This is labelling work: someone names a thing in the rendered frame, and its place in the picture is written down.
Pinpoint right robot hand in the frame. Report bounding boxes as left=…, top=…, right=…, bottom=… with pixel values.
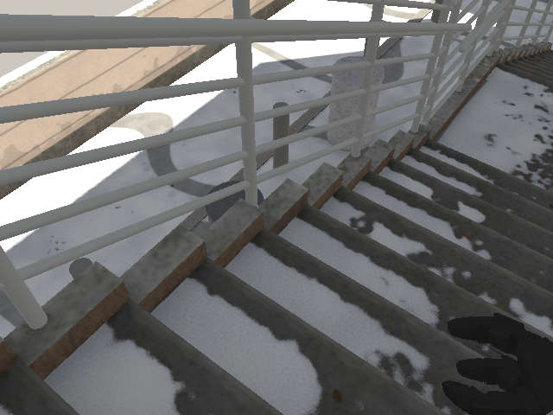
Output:
left=442, top=313, right=553, bottom=415

